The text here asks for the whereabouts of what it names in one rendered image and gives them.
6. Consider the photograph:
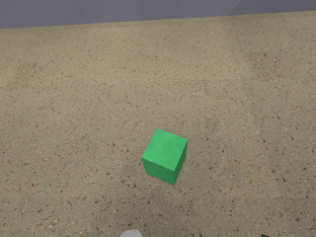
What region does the carton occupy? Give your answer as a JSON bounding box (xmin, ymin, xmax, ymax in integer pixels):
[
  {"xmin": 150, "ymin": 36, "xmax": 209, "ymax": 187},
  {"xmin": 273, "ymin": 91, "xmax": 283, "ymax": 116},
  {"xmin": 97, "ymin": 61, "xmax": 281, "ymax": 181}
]
[{"xmin": 141, "ymin": 128, "xmax": 188, "ymax": 186}]

